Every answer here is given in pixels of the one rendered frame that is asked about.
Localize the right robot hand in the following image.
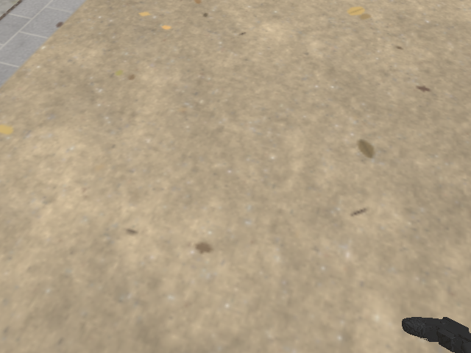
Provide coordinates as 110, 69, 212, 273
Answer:
402, 317, 471, 353

